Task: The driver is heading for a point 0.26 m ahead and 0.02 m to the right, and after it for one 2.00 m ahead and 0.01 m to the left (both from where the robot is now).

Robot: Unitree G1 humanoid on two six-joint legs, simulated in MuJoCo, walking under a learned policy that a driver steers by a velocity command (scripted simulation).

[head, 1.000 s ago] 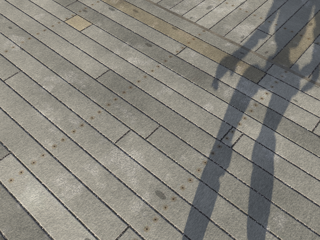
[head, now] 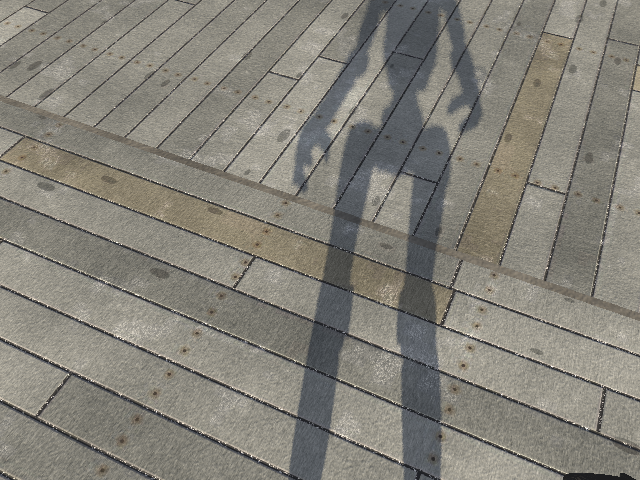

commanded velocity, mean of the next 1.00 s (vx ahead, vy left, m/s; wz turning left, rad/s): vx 0.13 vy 0.00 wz -0.05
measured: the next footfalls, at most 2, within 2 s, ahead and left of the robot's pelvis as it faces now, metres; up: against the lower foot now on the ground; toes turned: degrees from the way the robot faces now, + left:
right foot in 0.36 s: +0.27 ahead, -0.16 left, +0.00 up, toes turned -14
left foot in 0.80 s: +0.23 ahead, +0.08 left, +0.00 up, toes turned -2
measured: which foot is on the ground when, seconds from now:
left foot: down 0.00-0.38, up 0.40-0.78, down 0.80-1.00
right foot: up 0.00-0.34, down 0.36-0.80, up 0.82-1.00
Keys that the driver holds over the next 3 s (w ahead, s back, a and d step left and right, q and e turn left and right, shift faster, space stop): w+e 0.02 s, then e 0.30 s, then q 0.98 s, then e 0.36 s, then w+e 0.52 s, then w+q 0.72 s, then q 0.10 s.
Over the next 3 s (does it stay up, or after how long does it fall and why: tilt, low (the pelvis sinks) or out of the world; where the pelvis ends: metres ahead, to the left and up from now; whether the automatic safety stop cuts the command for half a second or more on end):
stays up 0.80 -0.17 0.00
